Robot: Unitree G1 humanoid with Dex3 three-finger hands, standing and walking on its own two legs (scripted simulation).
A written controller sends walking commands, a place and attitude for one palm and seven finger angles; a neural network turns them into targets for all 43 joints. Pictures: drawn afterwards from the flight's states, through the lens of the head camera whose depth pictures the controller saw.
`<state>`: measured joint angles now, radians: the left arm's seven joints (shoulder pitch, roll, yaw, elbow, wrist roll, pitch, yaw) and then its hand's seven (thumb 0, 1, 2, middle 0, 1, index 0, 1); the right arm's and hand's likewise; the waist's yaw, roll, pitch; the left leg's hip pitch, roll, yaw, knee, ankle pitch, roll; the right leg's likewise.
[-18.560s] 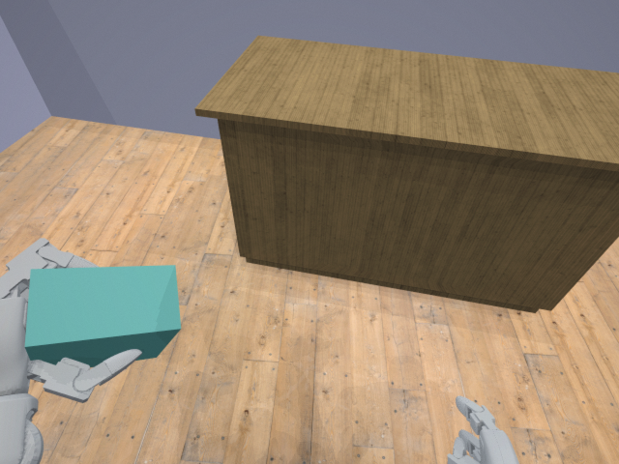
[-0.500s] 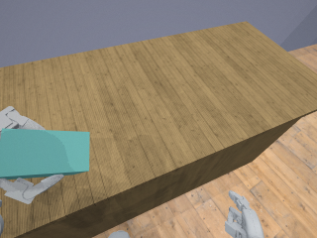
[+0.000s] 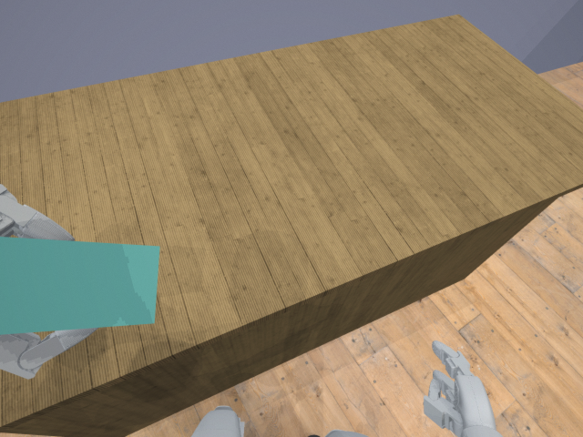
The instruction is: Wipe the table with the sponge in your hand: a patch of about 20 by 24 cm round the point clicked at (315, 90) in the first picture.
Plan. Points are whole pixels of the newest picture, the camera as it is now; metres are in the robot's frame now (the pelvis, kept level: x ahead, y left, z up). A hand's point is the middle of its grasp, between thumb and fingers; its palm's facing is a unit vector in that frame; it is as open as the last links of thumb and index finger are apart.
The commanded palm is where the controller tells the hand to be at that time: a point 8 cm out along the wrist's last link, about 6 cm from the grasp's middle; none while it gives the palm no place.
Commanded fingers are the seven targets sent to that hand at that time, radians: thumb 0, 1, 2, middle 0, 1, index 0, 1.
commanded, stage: shuffle to correct the standing spot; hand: left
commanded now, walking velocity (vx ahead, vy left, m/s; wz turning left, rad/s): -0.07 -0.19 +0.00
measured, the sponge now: (89, 283) +0.23 +0.21 +0.16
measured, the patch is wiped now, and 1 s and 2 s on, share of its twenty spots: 0.00 0.00 0.00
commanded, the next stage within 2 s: come to a stop and stand still in 1.14 s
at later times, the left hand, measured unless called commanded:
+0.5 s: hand (35, 278) +0.23 +0.24 +0.18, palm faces +0.33 -0.84 -0.43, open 10.2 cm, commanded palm +0.16 +0.28 +0.19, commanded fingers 0.00 0.10 1.30 -1.20 -1.60 -1.20 -1.60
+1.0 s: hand (54, 269) +0.23 +0.22 +0.19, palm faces +0.28 -0.81 -0.52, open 10.2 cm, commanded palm +0.17 +0.27 +0.19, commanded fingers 0.00 0.10 1.30 -1.20 -1.60 -1.20 -1.60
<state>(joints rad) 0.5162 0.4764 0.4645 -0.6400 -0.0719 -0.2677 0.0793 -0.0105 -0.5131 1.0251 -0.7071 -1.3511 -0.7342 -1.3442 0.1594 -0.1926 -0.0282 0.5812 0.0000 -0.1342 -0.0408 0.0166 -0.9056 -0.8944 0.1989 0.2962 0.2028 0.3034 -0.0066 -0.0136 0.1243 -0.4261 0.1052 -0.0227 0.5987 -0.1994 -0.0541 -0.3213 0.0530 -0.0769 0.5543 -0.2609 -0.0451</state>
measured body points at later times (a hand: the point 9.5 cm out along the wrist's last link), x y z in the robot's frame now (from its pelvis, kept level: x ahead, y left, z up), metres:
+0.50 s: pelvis +0.00 +0.00 +0.00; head +0.04 +0.02 +0.45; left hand +0.20 +0.28 +0.20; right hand +0.17 -0.23 -0.07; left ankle +0.07 +0.15 -0.73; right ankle +0.02 -0.10 -0.73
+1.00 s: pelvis +0.01 -0.01 +0.00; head +0.08 +0.01 +0.45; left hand +0.21 +0.27 +0.21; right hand +0.20 -0.24 -0.08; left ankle +0.07 +0.15 -0.73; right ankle +0.02 -0.10 -0.73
